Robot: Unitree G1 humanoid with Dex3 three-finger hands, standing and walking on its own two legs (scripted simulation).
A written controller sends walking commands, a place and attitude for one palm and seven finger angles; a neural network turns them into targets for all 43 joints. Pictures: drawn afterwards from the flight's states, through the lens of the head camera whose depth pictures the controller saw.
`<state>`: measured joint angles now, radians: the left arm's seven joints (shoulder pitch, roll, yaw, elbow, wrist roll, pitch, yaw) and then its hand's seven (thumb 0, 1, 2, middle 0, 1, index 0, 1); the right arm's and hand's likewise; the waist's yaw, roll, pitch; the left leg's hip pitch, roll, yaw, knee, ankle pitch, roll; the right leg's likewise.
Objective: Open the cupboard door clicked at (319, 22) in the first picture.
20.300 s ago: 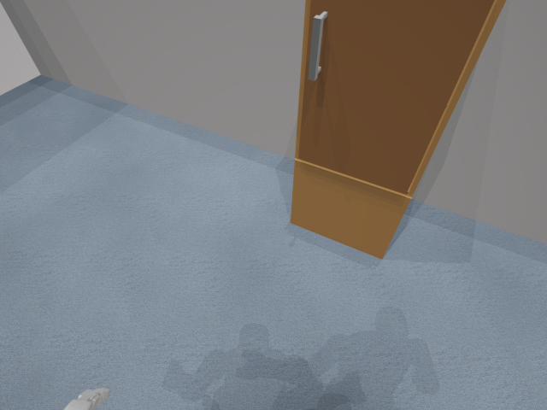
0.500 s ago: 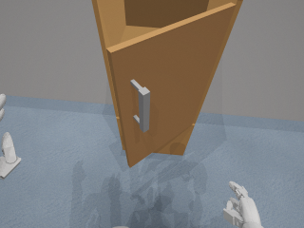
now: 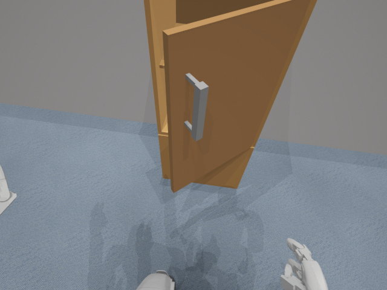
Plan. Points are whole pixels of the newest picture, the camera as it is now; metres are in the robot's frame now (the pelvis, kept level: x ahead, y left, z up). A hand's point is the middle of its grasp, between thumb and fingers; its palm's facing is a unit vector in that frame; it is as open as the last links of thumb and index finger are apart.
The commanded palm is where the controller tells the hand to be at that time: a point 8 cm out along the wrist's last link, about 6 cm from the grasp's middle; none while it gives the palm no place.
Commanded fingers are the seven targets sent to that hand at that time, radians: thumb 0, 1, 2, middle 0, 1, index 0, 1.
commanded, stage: step back with the hand held close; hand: left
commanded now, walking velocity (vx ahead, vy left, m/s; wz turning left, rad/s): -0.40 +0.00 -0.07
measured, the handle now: (193, 109) +0.47 +0.04 +0.10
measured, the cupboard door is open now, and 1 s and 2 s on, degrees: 43 43 43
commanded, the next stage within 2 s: stop stepping back and stand still in 0.16 s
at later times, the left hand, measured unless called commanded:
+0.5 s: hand out of the picture +0.08 +0.27 +0.18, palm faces +0.36 -0.80 -0.49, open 7.4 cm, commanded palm +0.02 +0.31 +0.19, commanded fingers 0.00 0.90 0.90 -0.20 -0.30 -0.20 -0.30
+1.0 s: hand out of the picture +0.03 +0.25 +0.18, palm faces +0.33 -0.78 -0.54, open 7.4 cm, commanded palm -0.02 +0.30 +0.19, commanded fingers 0.00 0.90 0.90 -0.20 -0.30 -0.20 -0.30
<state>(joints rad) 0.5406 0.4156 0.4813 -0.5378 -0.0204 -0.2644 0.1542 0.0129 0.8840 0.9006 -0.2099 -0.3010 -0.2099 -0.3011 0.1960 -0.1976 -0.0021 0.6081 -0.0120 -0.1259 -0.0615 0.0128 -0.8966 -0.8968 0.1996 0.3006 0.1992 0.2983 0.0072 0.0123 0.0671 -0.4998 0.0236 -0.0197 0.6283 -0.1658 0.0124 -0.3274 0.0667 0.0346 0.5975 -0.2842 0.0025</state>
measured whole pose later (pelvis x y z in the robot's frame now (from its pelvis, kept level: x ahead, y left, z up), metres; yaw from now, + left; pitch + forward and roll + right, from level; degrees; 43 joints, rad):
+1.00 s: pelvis -0.19 +0.01 +0.01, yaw -4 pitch -1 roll +0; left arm 0.60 0.45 0.43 -0.49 -0.03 -0.22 0.14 0.01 0.88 0.90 -0.21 -0.30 -0.21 -0.30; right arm 0.27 -0.19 0.01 0.65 -0.02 -0.13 -0.06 0.01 -0.90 -0.90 0.20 0.30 0.20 0.30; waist -0.02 0.00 0.00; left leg -0.45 0.01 0.04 0.81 -0.36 0.01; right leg -0.25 0.02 -0.10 0.56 -0.29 -0.07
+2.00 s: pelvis -0.18 +0.05 +0.02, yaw -1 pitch -2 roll +0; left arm 0.26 0.16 0.02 1.16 0.01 0.00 0.02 0.00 0.91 0.90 -0.20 -0.30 -0.20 -0.30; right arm 0.26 -0.16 0.00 1.15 -0.03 0.02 -0.02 0.01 -0.91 -0.90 0.20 0.30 0.20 0.30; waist 0.00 0.03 0.05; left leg -0.20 -0.01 0.04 0.41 -0.17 0.02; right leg -0.14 -0.05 -0.11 0.42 -0.24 0.01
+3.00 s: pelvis -0.17 +0.04 +0.02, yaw -2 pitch -1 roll +0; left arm 0.20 0.21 0.02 1.14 0.01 -0.01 0.02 0.00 0.90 0.90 -0.20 -0.30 -0.20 -0.30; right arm 0.17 -0.21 -0.01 1.13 -0.02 0.01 -0.02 0.00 -0.90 -0.90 0.20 0.30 0.20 0.30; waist 0.00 0.02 0.06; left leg -0.19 0.01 0.04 0.38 -0.17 0.00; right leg -0.12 -0.02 -0.11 0.37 -0.24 -0.01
